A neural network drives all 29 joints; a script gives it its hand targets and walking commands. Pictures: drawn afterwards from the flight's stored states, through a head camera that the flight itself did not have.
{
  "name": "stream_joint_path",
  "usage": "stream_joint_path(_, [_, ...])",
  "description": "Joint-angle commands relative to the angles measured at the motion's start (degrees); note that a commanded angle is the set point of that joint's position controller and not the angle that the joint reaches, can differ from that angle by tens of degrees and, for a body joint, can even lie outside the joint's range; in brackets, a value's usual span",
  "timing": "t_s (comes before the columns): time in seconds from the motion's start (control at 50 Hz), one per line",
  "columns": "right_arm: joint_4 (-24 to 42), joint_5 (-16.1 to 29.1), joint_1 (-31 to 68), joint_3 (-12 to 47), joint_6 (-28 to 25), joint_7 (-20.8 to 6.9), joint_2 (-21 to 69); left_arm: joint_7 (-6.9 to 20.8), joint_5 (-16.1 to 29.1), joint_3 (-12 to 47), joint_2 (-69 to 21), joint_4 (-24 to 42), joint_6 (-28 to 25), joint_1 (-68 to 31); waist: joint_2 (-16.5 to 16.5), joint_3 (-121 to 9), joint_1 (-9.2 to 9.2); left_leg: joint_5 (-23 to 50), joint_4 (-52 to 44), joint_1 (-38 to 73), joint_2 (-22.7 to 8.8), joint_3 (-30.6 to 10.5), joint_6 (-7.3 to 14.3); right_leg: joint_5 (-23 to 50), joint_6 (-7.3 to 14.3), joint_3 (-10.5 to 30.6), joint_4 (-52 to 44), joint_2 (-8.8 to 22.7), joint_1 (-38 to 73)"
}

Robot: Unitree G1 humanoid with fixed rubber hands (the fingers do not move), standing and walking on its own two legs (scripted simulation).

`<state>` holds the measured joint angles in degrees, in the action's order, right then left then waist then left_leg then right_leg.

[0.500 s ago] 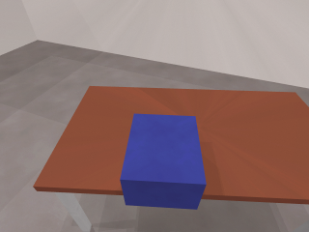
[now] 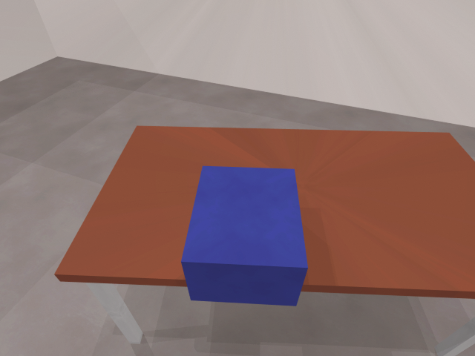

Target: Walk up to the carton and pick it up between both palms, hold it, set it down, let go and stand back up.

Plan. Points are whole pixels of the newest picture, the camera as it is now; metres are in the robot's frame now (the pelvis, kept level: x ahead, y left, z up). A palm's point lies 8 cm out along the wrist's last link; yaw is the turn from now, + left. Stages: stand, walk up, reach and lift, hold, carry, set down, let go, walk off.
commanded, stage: stand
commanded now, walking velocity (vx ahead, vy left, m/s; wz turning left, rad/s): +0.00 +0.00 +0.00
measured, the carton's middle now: (245, 230) +0.45 +0.01 -0.10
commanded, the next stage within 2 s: none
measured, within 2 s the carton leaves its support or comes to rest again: neither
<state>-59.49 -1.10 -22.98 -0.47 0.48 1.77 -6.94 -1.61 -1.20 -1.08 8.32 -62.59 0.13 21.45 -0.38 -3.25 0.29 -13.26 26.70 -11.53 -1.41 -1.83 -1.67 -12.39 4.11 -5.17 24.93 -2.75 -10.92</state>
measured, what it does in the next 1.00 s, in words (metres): stands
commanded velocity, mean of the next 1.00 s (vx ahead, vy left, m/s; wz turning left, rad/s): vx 0.00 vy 0.00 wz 0.00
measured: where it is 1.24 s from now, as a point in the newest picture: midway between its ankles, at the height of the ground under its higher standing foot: outside the picture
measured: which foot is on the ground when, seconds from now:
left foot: down 0.00-1.00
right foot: down 0.00-1.00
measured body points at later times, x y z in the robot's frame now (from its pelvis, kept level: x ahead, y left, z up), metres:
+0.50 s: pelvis +0.00 -0.01 +0.00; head -0.01 +0.00 +0.45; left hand -0.05 +0.21 -0.17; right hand -0.06 -0.20 -0.16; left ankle +0.01 +0.14 -0.74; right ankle +0.02 -0.07 -0.74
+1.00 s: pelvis +0.03 -0.01 +0.00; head +0.03 -0.01 +0.45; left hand -0.02 +0.18 -0.16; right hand +0.00 -0.20 -0.17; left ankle +0.01 +0.14 -0.74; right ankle +0.02 -0.07 -0.74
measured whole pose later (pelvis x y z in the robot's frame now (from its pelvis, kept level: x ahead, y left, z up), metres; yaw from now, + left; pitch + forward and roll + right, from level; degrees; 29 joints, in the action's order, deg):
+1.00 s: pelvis +0.03 -0.01 +0.00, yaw +1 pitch -2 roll +0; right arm -66.4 -1.0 -19.2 -0.8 0.2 3.1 -3.8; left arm -2.8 -0.6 -1.9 4.3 -66.7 -0.8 20.0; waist -0.7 1.6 0.2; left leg -15.2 25.7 -8.8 -1.9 -3.2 -2.5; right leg -14.5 4.9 -6.3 23.4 -3.4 -7.6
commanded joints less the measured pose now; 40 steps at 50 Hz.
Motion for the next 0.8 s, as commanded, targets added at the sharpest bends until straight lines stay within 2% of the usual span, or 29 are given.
stream_joint_path(0.0, [0.01, -0.15, -5.48, -0.54, -0.40, 0.48, -4.25, -0.31, 0.33, -1.65, 7.24, -0.25, -0.04, 4.40, 0.70, 12.66, -0.02, -1.59, -5.41, -6.90, -1.54, -3.40, 2.56, -12.55, -1.82, 11.16, -11.58, 8.34, -5.92])
stream_joint_path(0.06, [-0.34, -0.15, -4.32, -0.22, -0.59, 0.61, -3.02, -0.36, 0.39, -1.46, 5.52, -0.82, -0.02, 4.35, -0.22, 12.80, 0.43, -1.22, -4.76, -7.21, -1.79, -3.43, 2.74, -13.07, -1.30, 12.07, -11.50, 9.31, -6.34])
stream_joint_path(0.08, [-0.99, -0.45, -5.24, -0.60, -0.55, 0.89, -4.06, -0.49, 0.28, -1.79, 7.05, -0.65, -0.02, 4.05, 0.77, 12.73, 0.02, -0.61, -4.93, -7.39, -1.82, -3.37, 2.49, -13.89, -1.29, 12.04, -12.10, 9.20, -6.01])
stream_joint_path(0.1, [-1.46, -0.43, -6.02, -0.78, -0.33, 0.82, -4.40, -0.41, 0.15, -1.96, 6.46, -1.00, -0.12, 4.31, 0.77, 12.62, 0.41, -2.19, -4.40, -7.58, -1.56, -3.11, 2.60, -14.92, -1.07, 12.00, -12.28, 9.39, -5.92])
stream_joint_path(0.12, [-1.66, -0.15, -6.35, -0.60, -0.32, 0.79, -4.17, -0.45, 0.46, -1.55, 5.94, -0.74, -0.02, 3.72, 0.21, 12.96, -0.42, -1.70, -4.40, -6.77, -1.53, -3.15, 2.63, -15.64, -0.91, 12.81, -12.48, 9.70, -7.20])
stream_joint_path(0.14, [-2.34, -0.52, -6.83, -0.34, -0.17, 0.63, -2.57, -0.40, 0.67, -1.75, 5.38, -1.27, 0.17, 4.20, 1.34, 13.15, -0.11, -2.18, -4.08, -6.99, -1.45, -2.66, 2.49, -16.20, -1.07, 11.83, -12.52, 9.06, -7.51])
stream_joint_path(0.16, [-2.51, -0.49, -7.86, -0.69, -0.17, 0.77, -3.54, -0.47, 0.59, -1.64, 5.04, -1.52, 0.16, 4.05, -0.69, 12.77, -0.58, -2.21, -4.43, -6.76, -1.38, -2.62, 2.54, -15.27, -0.76, 12.10, -12.06, 9.49, -6.91])
stream_joint_path(0.22, [-2.44, -0.49, -6.63, -0.63, -0.08, 0.93, -2.93, -0.75, 0.60, -1.70, 4.32, -1.55, 0.05, 3.58, 0.47, 12.23, -0.22, -1.55, -4.60, -6.73, -1.57, -3.35, 2.72, -14.51, -0.68, 11.67, -11.91, 8.98, -6.51])
stream_joint_path(0.24, [-2.85, -0.39, -6.71, -0.41, -0.11, 0.98, -1.31, -0.78, 0.61, -2.18, 5.12, -1.92, 0.18, 4.48, -0.06, 12.87, 0.20, -1.67, -4.46, -6.54, -1.63, -2.96, 2.87, -14.43, -0.75, 11.27, -11.45, 8.84, -7.01])
stream_joint_path(0.28, [-3.51, -0.37, -7.25, -0.39, -0.32, 1.01, -1.43, -0.86, 0.66, -2.00, 4.15, -2.33, 0.20, 4.60, -1.39, 11.51, -0.03, -1.37, -4.96, -6.36, -1.65, -3.24, 2.83, -13.67, -0.77, 11.19, -11.16, 8.73, -5.73])
stream_joint_path(0.3, [-3.57, -0.17, -7.86, -0.45, -0.48, 0.98, -1.68, -0.68, 0.75, -1.92, 4.12, -2.70, 0.18, 4.71, -1.02, 11.84, -0.38, -1.45, -5.19, -6.29, -1.88, -3.67, 3.03, -12.86, -0.44, 11.12, -10.62, 8.62, -5.43])
stream_joint_path(0.32, [-4.23, -0.45, -8.10, -0.50, -0.31, 1.21, -1.18, -0.59, 0.74, -2.19, 4.68, -2.75, 0.20, 5.14, -2.26, 12.91, 0.28, -1.87, -5.59, -6.33, -2.04, -3.91, 2.99, -11.99, -0.81, 10.58, -10.57, 8.30, -5.95])
stream_joint_path(0.34, [-3.95, -0.42, -7.18, -0.60, -0.20, 1.11, -2.00, -0.62, 0.79, -1.81, 3.25, -2.71, 0.14, 4.84, -3.37, 12.47, -0.04, -2.06, -5.90, -6.44, -1.98, -3.67, 3.05, -11.55, -0.92, 10.33, -10.36, 8.23, -5.67])
stream_joint_path(0.36, [-4.17, -0.35, -8.02, -0.52, -0.37, 1.12, -1.08, -0.89, 1.07, -1.96, 4.41, -3.04, 0.35, 5.76, -1.98, 13.01, 0.07, -2.39, -5.46, -7.07, -1.76, -3.62, 3.04, -12.39, -1.13, 10.66, -10.58, 7.96, -6.08])
stream_joint_path(0.4, [-4.02, -0.47, -7.01, -0.79, -0.34, 1.20, -2.12, -0.94, 0.55, -2.24, 5.04, -3.07, 0.38, 5.41, -2.90, 12.20, -0.02, -1.92, -5.04, -6.63, -1.76, -3.14, 3.19, -13.22, -0.73, 11.07, -10.74, 8.72, -5.39])
stream_joint_path(0.42, [-4.13, -0.41, -6.44, -0.70, -0.27, 1.25, -1.82, -0.83, 0.87, -2.13, 4.36, -2.58, 0.12, 4.15, -1.02, 13.83, -0.12, -0.82, -5.13, -6.90, -1.91, -3.43, 2.95, -12.34, -1.00, 10.66, -10.62, 8.52, -5.83])
stream_joint_path(0.48, [-4.38, -0.47, -6.55, -0.35, -0.45, 1.22, -0.18, -0.98, 0.84, -1.93, 3.54, -2.78, 0.05, 4.80, -1.28, 12.62, 0.26, -0.08, -5.21, -6.92, -2.02, -3.55, 3.21, -10.53, -0.78, 10.58, -10.37, 8.38, -3.89])
stream_joint_path(0.5, [-4.08, -0.18, -5.87, -0.80, -0.75, 1.29, -1.48, -0.93, 0.79, -1.63, 1.96, -2.98, -0.04, 4.28, -0.31, 11.77, -0.09, 0.60, -5.06, -6.01, -2.17, -4.05, 3.23, -9.85, -0.58, 10.41, -10.02, 8.34, -4.11])
stream_joint_path(0.54, [-4.60, -0.16, -5.65, -0.77, -0.61, 1.27, -1.68, -0.94, 0.75, -1.96, 2.76, -3.43, -0.17, 5.71, -2.28, 12.56, 0.38, 1.00, -5.20, -6.13, -2.50, -3.38, 3.03, -8.75, -0.75, 9.98, -9.61, 8.34, -3.65])
stream_joint_path(0.56, [-4.85, -0.10, -5.81, -0.78, -0.52, 1.28, -0.84, -0.84, 0.49, -2.03, 3.14, -3.22, -0.44, 5.25, -3.38, 11.30, -0.06, 1.24, -5.35, -4.95, -2.24, -4.08, 3.27, -7.56, -0.50, 10.44, -9.57, 8.62, -3.24])
stream_joint_path(0.58, [-5.07, -0.30, -5.94, -0.45, -0.66, 1.16, 0.47, -0.91, 0.64, -2.20, 3.00, -2.93, -0.30, 4.49, -1.47, 11.59, 0.27, 1.11, -5.43, -6.10, -2.44, -4.00, 3.20, -7.29, -0.61, 9.58, -9.54, 8.24, -2.12])
stream_joint_path(0.62, [-4.81, -0.23, -4.70, -0.85, -0.90, 1.39, -1.60, -1.00, 0.56, -2.01, 2.15, -3.01, -0.43, 4.27, -2.26, 11.31, 0.30, 3.49, -5.40, -4.24, -2.83, -4.12, 3.32, -5.43, -0.39, 10.14, -9.82, 8.77, -2.16])
stream_joint_path(0.64, [-4.98, -0.04, -5.09, -0.41, -0.83, 1.43, 0.19, -1.10, 0.48, -1.69, 1.36, -2.79, -0.68, 3.65, -0.48, 11.20, -0.29, 3.77, -5.42, -4.23, -2.79, -3.81, 3.30, -4.49, -0.35, 10.18, -9.59, 8.57, -1.73])
stream_joint_path(0.66, [-5.19, -0.13, -4.69, -0.79, -0.79, 1.33, -0.71, -1.17, 0.55, -1.88, 1.79, -3.27, -0.61, 4.99, -2.21, 11.10, 0.34, 4.24, -5.77, -4.26, -2.88, -4.11, 3.03, -3.78, -0.50, 9.78, -9.51, 8.48, -1.35])
stream_joint_path(0.7, [-5.20, -0.14, -4.06, -0.68, -0.73, 1.57, -0.50, -1.37, 0.58, -1.81, 1.70, -3.26, -0.73, 4.74, -2.28, 12.12, 0.22, 4.79, -5.71, -4.31, -3.17, -4.00, 3.00, -1.96, -0.77, 9.21, -9.20, 8.36, -0.75])
stream_joint_path(0.74, [-5.50, -0.12, -3.83, -0.99, -0.78, 1.72, -1.16, -1.40, 0.76, -1.71, 1.06, -3.44, -0.82, 4.65, -0.58, 11.45, 0.19, 5.17, -5.49, -4.64, -3.16, -4.24, 3.11, -1.33, -0.72, 8.92, -9.29, 8.16, 0.70])
stream_joint_path(0.76, [-5.87, 0.21, -4.27, -0.85, -0.79, 1.62, -0.92, -1.38, 0.71, -1.69, 1.02, -3.93, -0.72, 5.24, -1.08, 10.97, -0.05, 5.35, -5.84, -3.37, -2.92, -4.28, 2.81, -1.69, -0.75, 9.19, -9.43, 8.66, 0.35])
stream_joint_path(0.78, [-6.18, 0.16, -3.72, -0.43, -0.66, 1.55, 0.59, -1.15, 0.81, -1.57, 0.87, -3.83, -0.77, 5.56, -0.85, 12.47, 0.48, 5.07, -5.57, -4.04, -3.15, -4.24, 2.68, -1.37, -0.88, 8.57, -9.18, 8.12, 0.15])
